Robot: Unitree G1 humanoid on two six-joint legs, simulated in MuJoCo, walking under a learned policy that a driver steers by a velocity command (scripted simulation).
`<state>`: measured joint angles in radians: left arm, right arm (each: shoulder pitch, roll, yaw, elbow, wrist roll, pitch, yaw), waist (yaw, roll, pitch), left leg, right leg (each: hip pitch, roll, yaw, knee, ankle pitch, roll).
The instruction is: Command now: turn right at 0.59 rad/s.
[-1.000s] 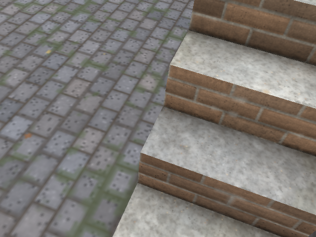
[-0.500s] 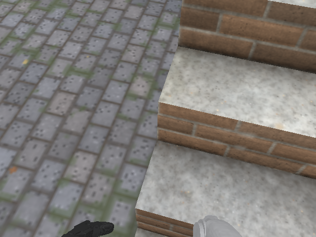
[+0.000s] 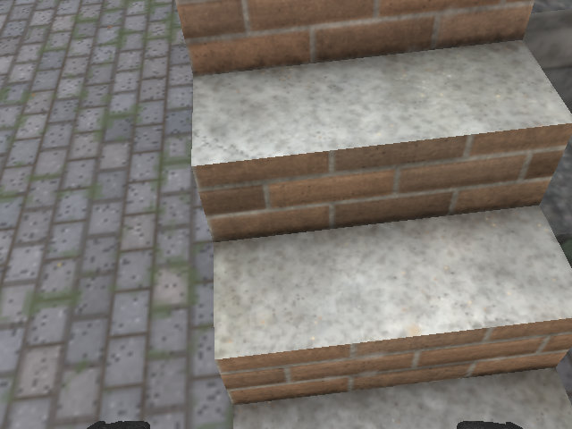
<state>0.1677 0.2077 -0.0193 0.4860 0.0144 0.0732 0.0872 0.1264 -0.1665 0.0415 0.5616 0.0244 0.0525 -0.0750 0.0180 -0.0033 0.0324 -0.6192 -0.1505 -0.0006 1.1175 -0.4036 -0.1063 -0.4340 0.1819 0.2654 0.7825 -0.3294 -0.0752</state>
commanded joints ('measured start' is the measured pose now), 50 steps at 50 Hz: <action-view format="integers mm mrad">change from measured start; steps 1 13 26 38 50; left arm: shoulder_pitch -14 -131 -386 138 258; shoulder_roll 119 46 -118 -60 -67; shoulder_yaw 42 15 -119 -12 -80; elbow -94 -48 -161 411 565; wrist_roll -16 -43 -50 -2 41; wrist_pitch -24 -110 -142 -113 -133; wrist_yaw -2 -101 -123 -139 -110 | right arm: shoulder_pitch -104 295 400 7 -284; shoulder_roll -56 -178 -102 49 97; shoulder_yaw -23 -68 -49 -15 88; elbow -100 -35 287 133 -16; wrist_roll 2 -64 -45 -29 44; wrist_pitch -39 -82 -117 -183 -138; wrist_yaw -2 -21 29 178 137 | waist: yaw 45 -84 -45 -4 -7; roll -170 21 54 -32 -74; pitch -149 8 139 -39 38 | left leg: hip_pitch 48 586 523 -273 -779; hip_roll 85 382 449 51 74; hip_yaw -70 -310 -76 -250 71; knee -336 -788 -1107 1052 1239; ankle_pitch -23 -121 125 212 432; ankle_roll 47 372 326 284 212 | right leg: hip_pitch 207 -728 -1095 4 -46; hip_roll -289 -132 -250 -401 -388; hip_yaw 398 -209 -265 388 -275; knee -242 1139 1310 -374 -638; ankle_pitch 176 -78 -49 -310 166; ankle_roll -133 207 125 -117 -3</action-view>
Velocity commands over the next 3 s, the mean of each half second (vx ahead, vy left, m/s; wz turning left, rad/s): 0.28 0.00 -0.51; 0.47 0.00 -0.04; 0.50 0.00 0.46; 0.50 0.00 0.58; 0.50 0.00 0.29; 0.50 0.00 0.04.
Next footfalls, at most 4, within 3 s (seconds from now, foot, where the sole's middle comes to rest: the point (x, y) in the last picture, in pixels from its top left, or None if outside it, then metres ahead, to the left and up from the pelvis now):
0.08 left None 0.10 0.10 -0.75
0.64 right None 0.34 -0.24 -0.55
1.28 left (379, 272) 0.60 -0.10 -0.34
1.64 right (514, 271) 0.60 -0.33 -0.34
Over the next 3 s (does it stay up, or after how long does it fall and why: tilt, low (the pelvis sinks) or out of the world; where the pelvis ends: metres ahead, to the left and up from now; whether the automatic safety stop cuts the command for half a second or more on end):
stays up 0.94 -0.10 0.80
